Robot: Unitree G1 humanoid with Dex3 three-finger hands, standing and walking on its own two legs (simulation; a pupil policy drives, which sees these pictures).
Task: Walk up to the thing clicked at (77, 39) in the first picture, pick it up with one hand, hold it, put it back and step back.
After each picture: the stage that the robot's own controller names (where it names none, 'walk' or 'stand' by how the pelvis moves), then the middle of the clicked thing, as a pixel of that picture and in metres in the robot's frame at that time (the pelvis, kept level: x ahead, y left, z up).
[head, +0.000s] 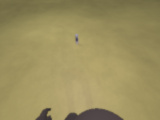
stand; (76, 39) +1.74 +0.36 -0.65
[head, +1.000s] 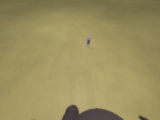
walk; (88, 42) +1.62 +0.12 -0.63
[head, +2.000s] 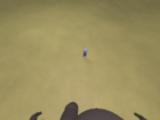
walk; (85, 54) +1.09 +0.11 -0.63
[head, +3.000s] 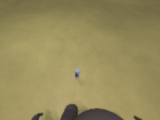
walk; (77, 74) +0.67 +0.16 -0.63
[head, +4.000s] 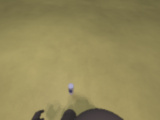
walk; (71, 89) +0.47 +0.17 -0.64
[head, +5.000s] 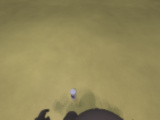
stand; (73, 94) +0.39 +0.18 -0.65
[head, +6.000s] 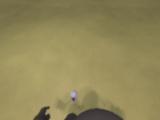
stand; (73, 97) +0.36 +0.18 -0.65
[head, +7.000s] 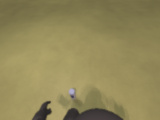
stand; (72, 94) +0.37 +0.21 -0.64
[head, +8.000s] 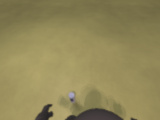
stand; (72, 98) +0.34 +0.20 -0.66
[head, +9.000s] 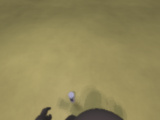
stand; (72, 97) +0.35 +0.21 -0.66
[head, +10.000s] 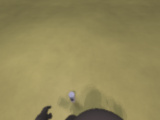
stand; (72, 97) +0.35 +0.21 -0.66
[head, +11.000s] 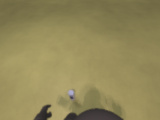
stand; (71, 95) +0.35 +0.21 -0.65
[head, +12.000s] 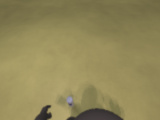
stand; (70, 102) +0.29 +0.21 -0.65
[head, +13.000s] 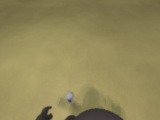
stand; (70, 99) +0.33 +0.23 -0.66
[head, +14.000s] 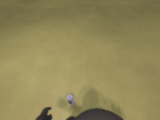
stand; (70, 100) +0.32 +0.22 -0.66
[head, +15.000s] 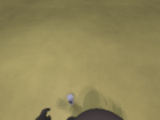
stand; (71, 100) +0.33 +0.22 -0.66
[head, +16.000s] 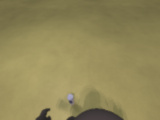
stand; (71, 99) +0.33 +0.22 -0.66
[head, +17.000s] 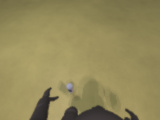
go down; (70, 88) +0.36 +0.21 -0.63
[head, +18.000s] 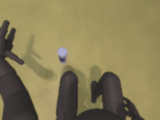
go down; (62, 57) +0.46 +0.19 -0.25
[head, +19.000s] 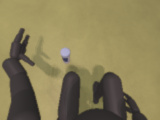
close in; (66, 57) +0.46 +0.17 -0.26
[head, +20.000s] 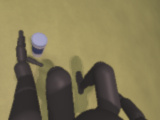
close in; (38, 47) +0.46 +0.22 -0.18
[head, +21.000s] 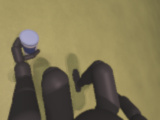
close; (30, 46) +0.45 +0.23 -0.17
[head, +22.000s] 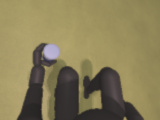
lift; (49, 55) +0.38 +0.24 -0.12
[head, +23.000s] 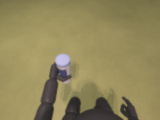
lift; (64, 71) +0.32 +0.17 +0.04
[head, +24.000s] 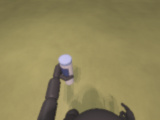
hold; (67, 71) +0.33 +0.16 +0.05
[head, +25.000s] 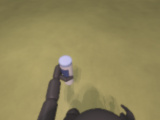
hold; (67, 72) +0.32 +0.16 +0.04
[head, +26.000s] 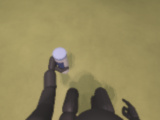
crouch; (62, 63) +0.39 +0.18 -0.02
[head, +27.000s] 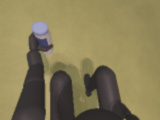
lower; (45, 41) +0.50 +0.21 -0.10
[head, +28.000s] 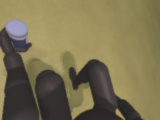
lower; (20, 40) +0.49 +0.24 -0.18
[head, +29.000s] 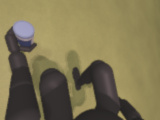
lower; (25, 40) +0.48 +0.24 -0.19
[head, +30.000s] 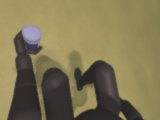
lower; (32, 43) +0.46 +0.23 -0.19
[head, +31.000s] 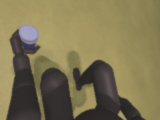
lower; (29, 42) +0.47 +0.23 -0.18
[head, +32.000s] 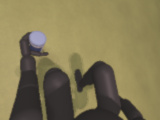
open; (36, 46) +0.46 +0.21 -0.19
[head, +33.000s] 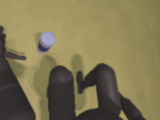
stand; (44, 45) +0.45 +0.21 -0.20
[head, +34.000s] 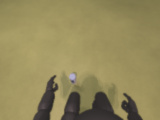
stand; (73, 79) +0.40 +0.16 -0.50
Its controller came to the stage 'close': yes
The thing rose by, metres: 0.69
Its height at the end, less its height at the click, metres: +0.00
